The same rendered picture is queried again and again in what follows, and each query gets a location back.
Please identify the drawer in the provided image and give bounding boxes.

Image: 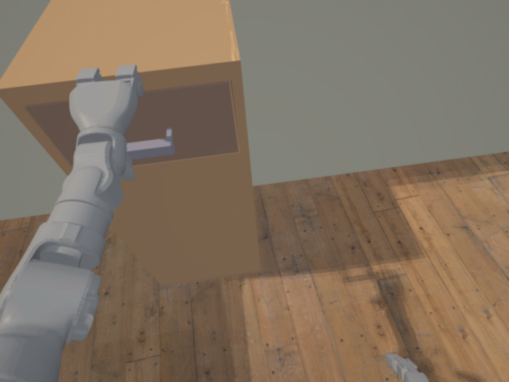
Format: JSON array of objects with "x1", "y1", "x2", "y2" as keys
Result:
[{"x1": 25, "y1": 80, "x2": 239, "y2": 167}]

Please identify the left robot hand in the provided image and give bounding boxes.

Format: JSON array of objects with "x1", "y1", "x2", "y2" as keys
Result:
[{"x1": 69, "y1": 64, "x2": 145, "y2": 181}]

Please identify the left robot upper arm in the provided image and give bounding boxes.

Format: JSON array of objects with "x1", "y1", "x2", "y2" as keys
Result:
[{"x1": 0, "y1": 259, "x2": 102, "y2": 382}]

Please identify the cabinet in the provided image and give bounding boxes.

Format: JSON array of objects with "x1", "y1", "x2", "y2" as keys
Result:
[{"x1": 0, "y1": 0, "x2": 261, "y2": 287}]

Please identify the robot left forearm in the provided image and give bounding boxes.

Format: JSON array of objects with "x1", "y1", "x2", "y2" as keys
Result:
[{"x1": 0, "y1": 127, "x2": 126, "y2": 321}]

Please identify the handle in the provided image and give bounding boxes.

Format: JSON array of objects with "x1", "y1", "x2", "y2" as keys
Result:
[{"x1": 126, "y1": 127, "x2": 175, "y2": 160}]

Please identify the right robot hand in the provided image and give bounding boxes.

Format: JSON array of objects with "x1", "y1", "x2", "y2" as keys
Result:
[{"x1": 385, "y1": 353, "x2": 429, "y2": 382}]

